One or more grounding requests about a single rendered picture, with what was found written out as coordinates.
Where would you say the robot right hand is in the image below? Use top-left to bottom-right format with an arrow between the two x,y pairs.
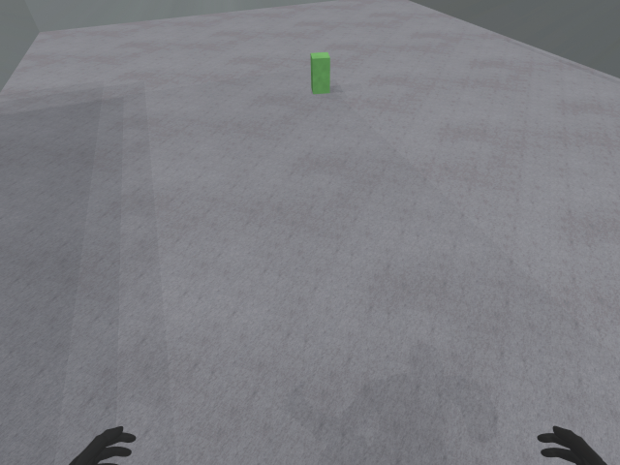
537,426 -> 607,465

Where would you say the carton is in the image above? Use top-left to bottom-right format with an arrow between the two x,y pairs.
311,52 -> 330,94

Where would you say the robot left hand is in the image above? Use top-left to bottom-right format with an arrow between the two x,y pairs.
69,426 -> 136,465

